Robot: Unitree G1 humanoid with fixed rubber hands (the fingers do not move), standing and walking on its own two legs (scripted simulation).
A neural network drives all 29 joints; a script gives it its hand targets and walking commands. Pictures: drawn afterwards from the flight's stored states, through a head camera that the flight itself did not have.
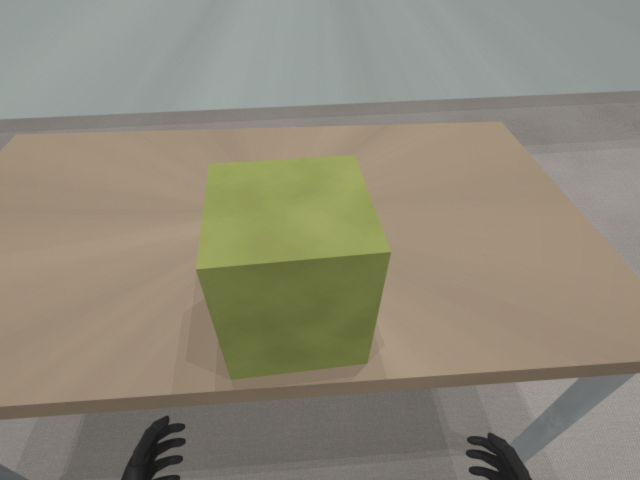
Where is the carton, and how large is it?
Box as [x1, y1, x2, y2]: [196, 155, 390, 379]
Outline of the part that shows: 354,155 209,164 196,271 230,379 367,363 390,250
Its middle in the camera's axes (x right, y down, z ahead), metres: -0.04 +0.04 +0.57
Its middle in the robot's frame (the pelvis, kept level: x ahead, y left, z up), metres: +0.41 +0.05 +0.05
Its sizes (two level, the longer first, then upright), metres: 0.210 0.200 0.250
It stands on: a table, 0.70 m high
